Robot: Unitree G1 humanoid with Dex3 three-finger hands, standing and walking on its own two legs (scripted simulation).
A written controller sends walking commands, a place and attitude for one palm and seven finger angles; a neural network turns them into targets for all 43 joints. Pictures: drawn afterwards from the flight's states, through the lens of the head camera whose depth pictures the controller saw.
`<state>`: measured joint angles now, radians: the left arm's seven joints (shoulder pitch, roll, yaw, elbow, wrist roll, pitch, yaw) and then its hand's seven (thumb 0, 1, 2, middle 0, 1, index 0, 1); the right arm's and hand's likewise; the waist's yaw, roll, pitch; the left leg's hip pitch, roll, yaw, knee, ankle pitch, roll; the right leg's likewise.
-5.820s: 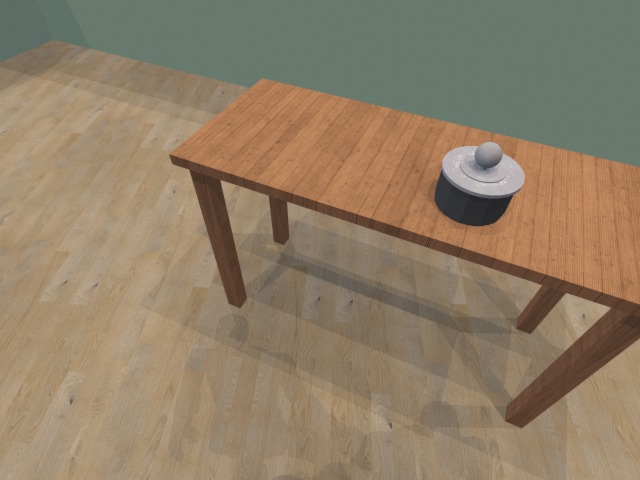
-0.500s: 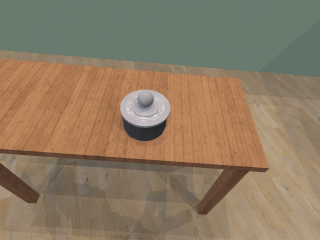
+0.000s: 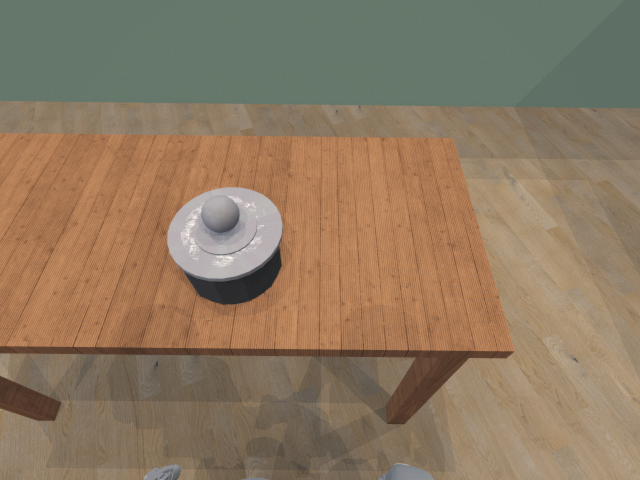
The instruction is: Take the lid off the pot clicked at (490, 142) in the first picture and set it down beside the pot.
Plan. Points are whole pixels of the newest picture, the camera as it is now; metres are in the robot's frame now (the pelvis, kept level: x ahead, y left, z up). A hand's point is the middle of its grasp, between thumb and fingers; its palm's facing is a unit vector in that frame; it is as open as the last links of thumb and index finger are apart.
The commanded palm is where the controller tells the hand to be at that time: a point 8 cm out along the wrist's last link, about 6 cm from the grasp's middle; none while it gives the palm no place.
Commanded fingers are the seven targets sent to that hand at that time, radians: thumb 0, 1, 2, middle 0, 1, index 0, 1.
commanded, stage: come to a stop and stand still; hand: left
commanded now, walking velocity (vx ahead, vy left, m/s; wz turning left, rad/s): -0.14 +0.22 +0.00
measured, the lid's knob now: (220, 214) +0.43 +0.15 +0.06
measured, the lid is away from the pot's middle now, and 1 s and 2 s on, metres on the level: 0.00 0.00 0.00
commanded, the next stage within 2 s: look again from close up in 1.30 s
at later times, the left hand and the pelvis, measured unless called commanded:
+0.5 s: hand out of the picture +0.02 +0.19 -0.16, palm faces -0.02 -0.97 -0.23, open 7.4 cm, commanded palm none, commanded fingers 0.00 0.90 0.90 -0.20 -0.30 -0.20 -0.30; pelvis -0.01 +0.00 +0.02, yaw -2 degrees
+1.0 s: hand out of the picture +0.05 +0.16 -0.14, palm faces -0.03 -0.97 -0.25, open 7.3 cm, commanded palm none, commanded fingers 0.00 0.90 0.90 -0.20 -0.30 -0.20 -0.30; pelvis +0.02 -0.03 +0.02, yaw -2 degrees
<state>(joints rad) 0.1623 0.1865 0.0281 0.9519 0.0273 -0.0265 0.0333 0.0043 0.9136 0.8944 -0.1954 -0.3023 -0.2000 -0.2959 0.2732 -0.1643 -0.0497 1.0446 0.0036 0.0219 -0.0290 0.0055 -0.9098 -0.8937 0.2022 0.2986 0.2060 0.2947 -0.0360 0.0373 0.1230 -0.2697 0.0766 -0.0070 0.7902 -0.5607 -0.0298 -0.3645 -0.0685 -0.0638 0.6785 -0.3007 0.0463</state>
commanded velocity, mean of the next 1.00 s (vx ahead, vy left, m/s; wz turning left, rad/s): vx -0.01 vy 0.02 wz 0.00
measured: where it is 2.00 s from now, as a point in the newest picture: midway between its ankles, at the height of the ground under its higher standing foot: outside the picture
